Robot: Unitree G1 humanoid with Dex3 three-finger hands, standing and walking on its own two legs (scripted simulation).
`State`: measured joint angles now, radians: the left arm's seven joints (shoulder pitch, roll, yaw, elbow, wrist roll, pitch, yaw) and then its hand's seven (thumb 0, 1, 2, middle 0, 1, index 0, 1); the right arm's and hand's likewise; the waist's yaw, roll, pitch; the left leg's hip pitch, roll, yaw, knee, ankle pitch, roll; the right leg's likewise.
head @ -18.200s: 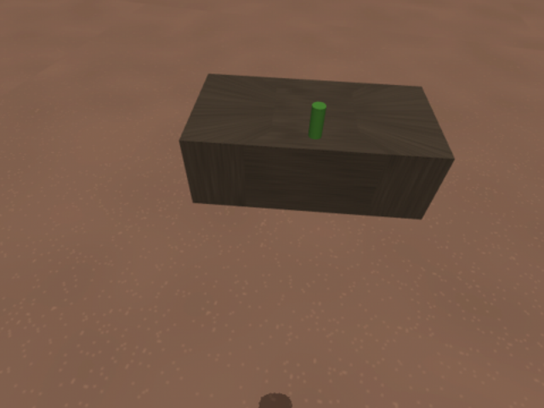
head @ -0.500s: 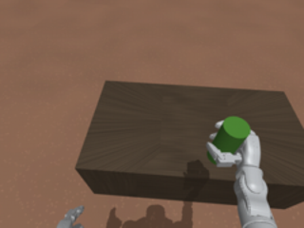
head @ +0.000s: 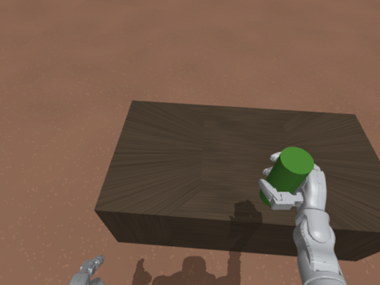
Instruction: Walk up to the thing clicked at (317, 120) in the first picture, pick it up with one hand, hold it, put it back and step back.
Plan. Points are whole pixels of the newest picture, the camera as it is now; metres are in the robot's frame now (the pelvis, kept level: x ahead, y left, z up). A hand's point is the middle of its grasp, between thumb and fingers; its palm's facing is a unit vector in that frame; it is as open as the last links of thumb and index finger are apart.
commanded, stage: crouch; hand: right
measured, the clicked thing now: (283, 179) +0.33 -0.18 +0.06
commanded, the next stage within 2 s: lower in 1.32 s
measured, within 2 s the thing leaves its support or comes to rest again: neither
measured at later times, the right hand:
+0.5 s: hand (266, 182) +0.40 -0.19 -0.07, palm faces +0.14 +0.99 +0.00, open 8.2 cm
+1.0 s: hand (262, 182) +0.44 -0.21 -0.14, palm faces +0.16 +0.99 +0.00, open 8.2 cm
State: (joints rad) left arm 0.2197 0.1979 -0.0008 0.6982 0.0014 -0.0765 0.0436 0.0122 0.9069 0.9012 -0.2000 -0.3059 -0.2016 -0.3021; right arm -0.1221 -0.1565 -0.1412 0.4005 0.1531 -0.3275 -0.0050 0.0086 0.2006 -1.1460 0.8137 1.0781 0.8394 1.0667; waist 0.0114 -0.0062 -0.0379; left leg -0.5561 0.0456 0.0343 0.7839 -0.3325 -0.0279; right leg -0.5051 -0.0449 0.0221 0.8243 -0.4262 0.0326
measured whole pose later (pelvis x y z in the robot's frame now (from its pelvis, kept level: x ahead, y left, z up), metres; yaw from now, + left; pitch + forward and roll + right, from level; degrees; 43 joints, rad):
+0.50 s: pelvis -0.02 +0.00 -0.08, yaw +0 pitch +22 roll +1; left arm 0.23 0.24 0.01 0.70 0.04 -0.08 0.01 0.01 0.91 0.90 -0.20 -0.31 -0.21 -0.31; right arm -0.51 -0.27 -0.31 0.88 0.14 -0.56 0.09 0.01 0.20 -1.15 0.82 1.07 0.84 1.06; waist 0.08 0.02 -0.13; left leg -1.16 0.05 0.01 1.24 -0.46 -0.03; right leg -1.10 -0.04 0.03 1.29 -0.57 0.03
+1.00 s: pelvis -0.04 -0.01 -0.15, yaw +1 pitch +30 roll +2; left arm 0.22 0.25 0.01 0.69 0.06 -0.05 -0.03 0.01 0.91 0.90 -0.20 -0.31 -0.21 -0.30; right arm -0.74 -0.37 -0.43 1.02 0.08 -0.54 0.11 0.01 0.20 -1.15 0.82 1.07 0.85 1.06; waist 0.13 -0.01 -0.16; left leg -1.50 0.06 0.02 1.50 -0.52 -0.04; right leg -1.46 -0.03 0.06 1.58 -0.65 0.03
